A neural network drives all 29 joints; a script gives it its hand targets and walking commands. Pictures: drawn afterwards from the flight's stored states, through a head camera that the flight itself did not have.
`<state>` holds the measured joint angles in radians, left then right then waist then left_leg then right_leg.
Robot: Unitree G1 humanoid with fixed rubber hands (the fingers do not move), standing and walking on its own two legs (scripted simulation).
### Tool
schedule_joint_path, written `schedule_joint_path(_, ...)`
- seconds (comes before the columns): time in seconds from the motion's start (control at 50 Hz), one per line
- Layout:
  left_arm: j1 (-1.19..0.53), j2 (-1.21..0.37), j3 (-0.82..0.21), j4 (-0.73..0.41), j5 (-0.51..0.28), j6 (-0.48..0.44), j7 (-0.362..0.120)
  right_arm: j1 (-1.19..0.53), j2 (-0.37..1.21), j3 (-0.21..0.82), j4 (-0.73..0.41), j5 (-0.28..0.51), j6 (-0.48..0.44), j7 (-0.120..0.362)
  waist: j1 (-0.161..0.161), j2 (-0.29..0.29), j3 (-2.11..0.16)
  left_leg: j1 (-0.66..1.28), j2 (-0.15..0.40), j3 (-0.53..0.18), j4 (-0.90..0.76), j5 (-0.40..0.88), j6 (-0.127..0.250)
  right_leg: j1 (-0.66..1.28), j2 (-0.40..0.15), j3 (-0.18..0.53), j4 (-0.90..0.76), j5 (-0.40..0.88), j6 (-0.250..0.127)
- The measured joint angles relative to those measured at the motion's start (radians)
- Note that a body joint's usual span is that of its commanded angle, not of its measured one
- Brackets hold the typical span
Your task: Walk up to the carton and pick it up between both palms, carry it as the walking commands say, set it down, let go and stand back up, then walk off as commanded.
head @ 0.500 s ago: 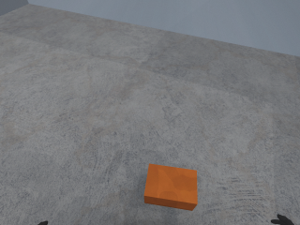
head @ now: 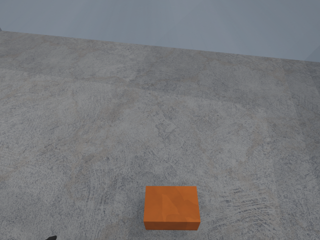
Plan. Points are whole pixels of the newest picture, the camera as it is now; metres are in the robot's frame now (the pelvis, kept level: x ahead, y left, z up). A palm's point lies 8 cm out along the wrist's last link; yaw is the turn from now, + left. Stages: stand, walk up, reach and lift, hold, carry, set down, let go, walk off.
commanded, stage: walk up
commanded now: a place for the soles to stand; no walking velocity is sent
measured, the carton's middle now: (171, 207) +0.45 -0.01 -0.68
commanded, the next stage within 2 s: stand in 0.38 s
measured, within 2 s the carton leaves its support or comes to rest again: neither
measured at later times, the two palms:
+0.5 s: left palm out of the picture +0.12 +0.31 -0.08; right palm out of the picture +0.09 -0.33 -0.08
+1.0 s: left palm (68, 222) +0.21 +0.29 -0.11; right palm (285, 228) +0.20 -0.29 -0.10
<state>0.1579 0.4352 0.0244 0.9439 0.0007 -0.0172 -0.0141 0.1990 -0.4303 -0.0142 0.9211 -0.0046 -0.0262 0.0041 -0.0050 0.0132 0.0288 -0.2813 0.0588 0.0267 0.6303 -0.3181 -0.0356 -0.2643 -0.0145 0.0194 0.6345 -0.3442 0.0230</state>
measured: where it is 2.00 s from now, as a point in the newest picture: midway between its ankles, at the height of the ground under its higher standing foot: outside the picture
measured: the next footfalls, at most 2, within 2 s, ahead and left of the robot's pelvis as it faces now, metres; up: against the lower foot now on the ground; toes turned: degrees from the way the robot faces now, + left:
none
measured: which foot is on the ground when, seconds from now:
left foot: down 0.00-1.00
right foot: down 0.00-1.00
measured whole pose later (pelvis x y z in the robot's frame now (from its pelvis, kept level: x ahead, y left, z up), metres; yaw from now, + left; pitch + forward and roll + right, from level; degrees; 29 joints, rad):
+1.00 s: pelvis -0.01 +0.02 -0.01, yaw +0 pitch +6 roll +0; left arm -0.08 0.30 0.15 0.58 0.00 0.18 -0.03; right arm -0.11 -0.38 -0.21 0.65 -0.05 0.16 0.09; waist -0.01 0.00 0.22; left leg -0.50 0.03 0.02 0.75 -0.34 0.00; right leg -0.48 -0.04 0.03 0.73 -0.36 0.06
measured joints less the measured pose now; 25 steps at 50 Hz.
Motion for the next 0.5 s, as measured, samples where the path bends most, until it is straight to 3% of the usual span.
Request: schedule_joint_path(0.5, -0.105, -0.020, -0.023, 0.148, -0.001, 0.000, 0.000, -0.133, 0.001, 0.007, 0.158, 0.000, 0.003, 0.008, 0.001, -0.018, -0.006, 0.128, 0.008, 0.050, -0.243, 0.117, -0.001, 0.104, 0.007, 0.037, -0.235, 0.134, 0.000)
